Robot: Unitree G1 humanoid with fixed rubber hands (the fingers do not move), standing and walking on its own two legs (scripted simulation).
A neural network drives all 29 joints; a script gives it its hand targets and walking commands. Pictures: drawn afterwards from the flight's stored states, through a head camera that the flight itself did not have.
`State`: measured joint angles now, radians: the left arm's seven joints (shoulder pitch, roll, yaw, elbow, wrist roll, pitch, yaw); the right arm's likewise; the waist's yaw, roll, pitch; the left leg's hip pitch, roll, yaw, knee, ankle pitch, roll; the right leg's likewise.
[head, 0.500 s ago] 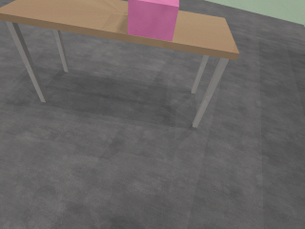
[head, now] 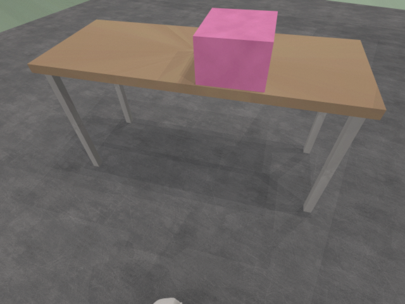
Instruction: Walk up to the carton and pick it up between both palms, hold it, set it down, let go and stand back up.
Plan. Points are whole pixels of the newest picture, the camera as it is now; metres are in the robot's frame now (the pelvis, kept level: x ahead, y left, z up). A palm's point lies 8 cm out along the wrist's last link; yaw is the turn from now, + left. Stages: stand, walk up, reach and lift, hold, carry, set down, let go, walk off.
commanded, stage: walk up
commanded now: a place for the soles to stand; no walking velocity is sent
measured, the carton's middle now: (236, 47) +1.00 -0.10 +0.06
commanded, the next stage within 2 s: none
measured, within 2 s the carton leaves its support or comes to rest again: neither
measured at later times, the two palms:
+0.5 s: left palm (88, 272) +0.24 +0.28 -0.13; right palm (293, 254) +0.28 -0.19 -0.11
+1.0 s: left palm (122, 208) +0.41 +0.24 -0.12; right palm (289, 182) +0.49 -0.23 -0.12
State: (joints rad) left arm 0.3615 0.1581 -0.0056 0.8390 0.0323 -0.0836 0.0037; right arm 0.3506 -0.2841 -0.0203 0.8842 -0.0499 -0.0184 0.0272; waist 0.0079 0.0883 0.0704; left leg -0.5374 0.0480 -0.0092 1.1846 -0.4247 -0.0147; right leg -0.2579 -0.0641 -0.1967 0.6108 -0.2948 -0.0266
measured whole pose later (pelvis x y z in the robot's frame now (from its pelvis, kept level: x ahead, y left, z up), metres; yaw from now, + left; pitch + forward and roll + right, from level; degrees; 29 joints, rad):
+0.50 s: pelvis +0.23 +0.03 +0.01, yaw +3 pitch -3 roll +1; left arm 0.33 0.26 0.01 0.86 0.05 -0.01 -0.03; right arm 0.35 -0.16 0.01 0.82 -0.04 -0.08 -0.01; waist 0.00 -0.07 0.09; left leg -0.22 0.03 0.12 0.57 -0.30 0.04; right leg -0.53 -0.10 -0.02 1.07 -0.39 0.03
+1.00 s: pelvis +0.42 +0.01 +0.01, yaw +3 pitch -3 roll -2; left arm 0.40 0.17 0.01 0.89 0.03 -0.06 0.00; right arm 0.30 -0.24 -0.01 0.84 -0.05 -0.02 0.03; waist 0.03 0.05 0.07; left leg -0.51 0.09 0.04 0.84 -0.28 -0.01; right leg -0.18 -0.03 -0.13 0.54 -0.30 -0.02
